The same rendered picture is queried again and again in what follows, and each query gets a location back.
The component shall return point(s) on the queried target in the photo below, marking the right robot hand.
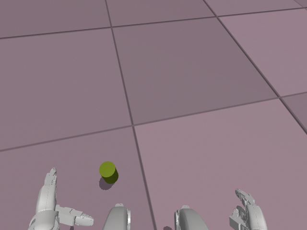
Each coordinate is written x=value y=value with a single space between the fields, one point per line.
x=252 y=216

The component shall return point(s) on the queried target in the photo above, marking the left robot hand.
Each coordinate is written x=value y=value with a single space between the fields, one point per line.
x=47 y=201

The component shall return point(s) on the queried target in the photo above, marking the can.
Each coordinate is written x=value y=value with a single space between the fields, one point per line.
x=108 y=172

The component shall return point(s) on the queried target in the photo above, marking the left robot arm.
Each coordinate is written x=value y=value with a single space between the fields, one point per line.
x=45 y=220

